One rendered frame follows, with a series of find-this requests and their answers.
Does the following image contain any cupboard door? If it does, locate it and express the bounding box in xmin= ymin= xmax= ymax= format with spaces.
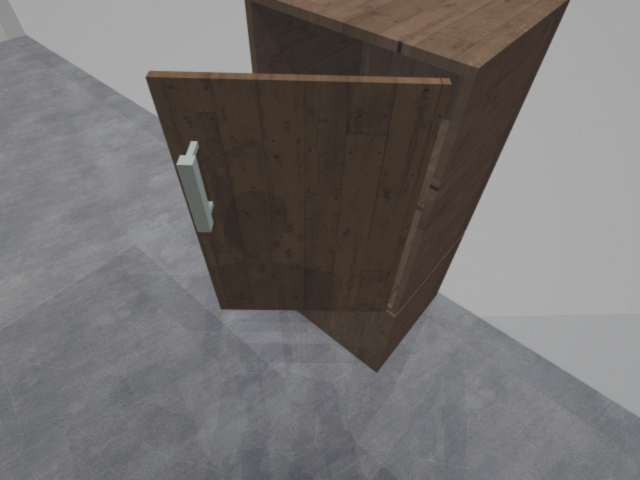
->
xmin=146 ymin=71 xmax=452 ymax=311

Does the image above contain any handle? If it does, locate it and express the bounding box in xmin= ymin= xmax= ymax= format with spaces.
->
xmin=176 ymin=141 xmax=214 ymax=232

